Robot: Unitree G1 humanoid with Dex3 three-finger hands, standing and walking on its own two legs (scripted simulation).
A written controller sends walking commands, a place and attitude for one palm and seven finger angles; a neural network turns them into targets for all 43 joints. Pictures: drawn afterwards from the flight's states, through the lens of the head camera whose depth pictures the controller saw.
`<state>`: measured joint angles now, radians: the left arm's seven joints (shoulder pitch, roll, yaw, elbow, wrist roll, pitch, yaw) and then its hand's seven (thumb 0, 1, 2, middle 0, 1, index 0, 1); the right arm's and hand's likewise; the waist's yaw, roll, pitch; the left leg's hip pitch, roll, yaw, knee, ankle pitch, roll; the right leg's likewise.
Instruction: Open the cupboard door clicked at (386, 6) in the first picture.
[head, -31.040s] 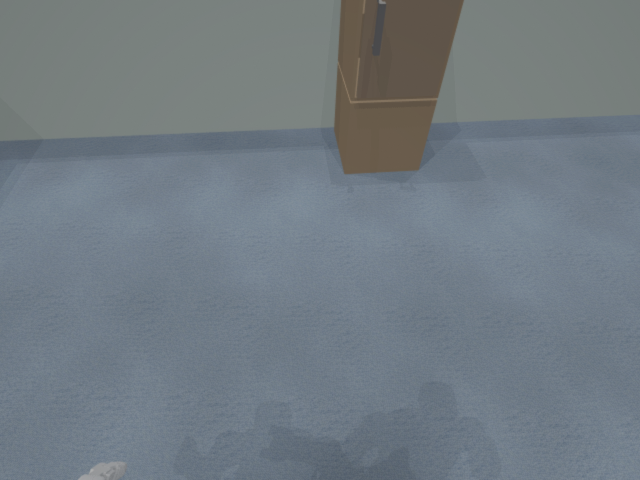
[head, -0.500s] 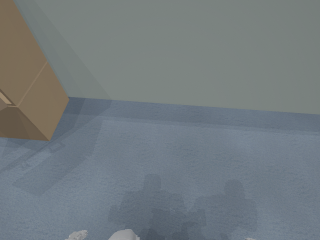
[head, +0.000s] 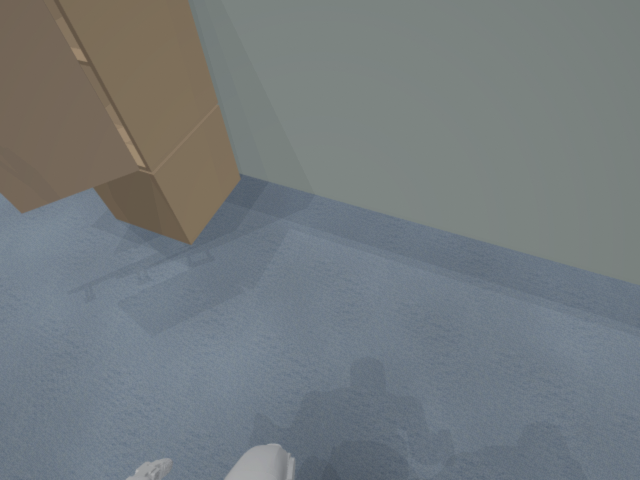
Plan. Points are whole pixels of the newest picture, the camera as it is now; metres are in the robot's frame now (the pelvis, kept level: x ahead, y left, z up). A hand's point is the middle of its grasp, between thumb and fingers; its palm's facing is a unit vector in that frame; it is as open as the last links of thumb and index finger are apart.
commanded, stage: turn to face it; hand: left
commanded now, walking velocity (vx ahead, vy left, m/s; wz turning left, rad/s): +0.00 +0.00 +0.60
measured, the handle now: out of the picture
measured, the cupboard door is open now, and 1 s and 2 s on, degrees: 52 52 52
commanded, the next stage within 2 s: take the last steps up to it in 0.76 s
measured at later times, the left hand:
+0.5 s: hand out of the picture +0.03 +0.22 -0.16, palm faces +0.31 -0.91 -0.29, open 7.4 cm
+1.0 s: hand out of the picture -0.05 +0.16 -0.18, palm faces +0.50 -0.84 -0.20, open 7.4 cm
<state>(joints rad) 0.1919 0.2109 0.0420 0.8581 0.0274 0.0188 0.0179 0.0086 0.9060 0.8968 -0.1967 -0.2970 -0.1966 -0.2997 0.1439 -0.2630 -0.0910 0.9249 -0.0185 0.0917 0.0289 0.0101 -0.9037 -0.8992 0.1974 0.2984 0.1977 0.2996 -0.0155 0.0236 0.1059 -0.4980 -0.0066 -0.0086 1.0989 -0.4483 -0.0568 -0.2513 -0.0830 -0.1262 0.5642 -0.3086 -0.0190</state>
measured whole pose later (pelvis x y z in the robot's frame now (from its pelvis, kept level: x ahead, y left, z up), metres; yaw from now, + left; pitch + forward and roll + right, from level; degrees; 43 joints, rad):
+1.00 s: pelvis +0.02 -0.03 +0.00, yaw +28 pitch +1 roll +0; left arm 0.22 0.22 0.05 1.00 0.02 0.06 0.00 0.01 0.91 0.90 -0.20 -0.30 -0.20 -0.30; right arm 0.14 -0.18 -0.03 0.96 -0.03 0.01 -0.01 0.01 -0.90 -0.90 0.20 0.30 0.20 0.30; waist 0.03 -0.05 0.09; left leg -0.24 -0.02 0.00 0.53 -0.30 0.02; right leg -0.38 -0.06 -0.06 0.93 -0.52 0.04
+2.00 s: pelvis +0.23 +0.17 +0.00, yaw +34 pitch +0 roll +1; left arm 0.22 0.15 0.04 0.98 0.02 -0.07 0.00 0.00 0.91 0.90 -0.20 -0.30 -0.20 -0.30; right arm 0.27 -0.20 -0.06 1.09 -0.03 0.01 0.02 0.01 -0.91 -0.90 0.20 0.30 0.20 0.30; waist -0.01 0.02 0.05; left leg -0.42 0.05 0.05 1.04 -0.32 -0.02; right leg -0.24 -0.03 -0.14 0.50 -0.26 -0.05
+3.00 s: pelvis +0.40 +0.38 -0.01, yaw +32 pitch +0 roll +0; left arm 0.13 0.18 0.02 1.00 0.01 0.04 0.03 0.01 0.91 0.90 -0.20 -0.30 -0.20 -0.30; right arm 0.29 -0.14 -0.04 1.07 -0.01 0.04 -0.03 0.01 -0.90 -0.90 0.20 0.30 0.20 0.30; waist -0.02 -0.03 0.05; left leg -0.20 0.00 0.13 0.55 -0.36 0.04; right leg -0.33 -0.05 -0.07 0.57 -0.24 0.00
